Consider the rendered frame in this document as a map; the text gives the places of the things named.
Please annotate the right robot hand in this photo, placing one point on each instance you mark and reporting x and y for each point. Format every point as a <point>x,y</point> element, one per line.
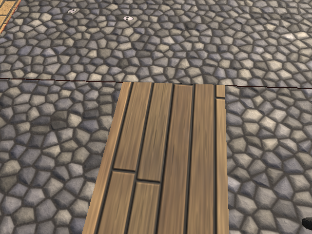
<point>307,222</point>

